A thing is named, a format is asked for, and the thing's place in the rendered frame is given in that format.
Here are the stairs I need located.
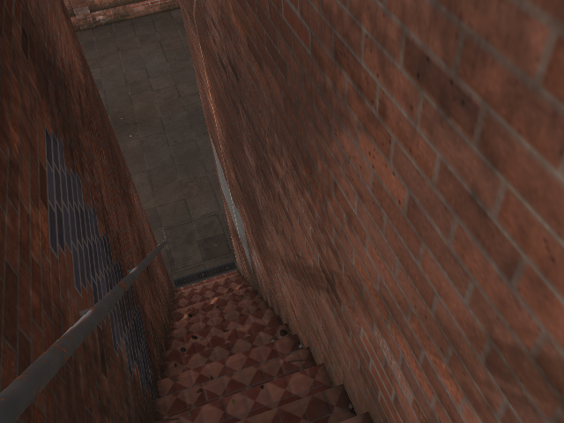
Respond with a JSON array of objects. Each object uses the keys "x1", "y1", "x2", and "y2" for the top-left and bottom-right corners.
[{"x1": 152, "y1": 270, "x2": 374, "y2": 423}]

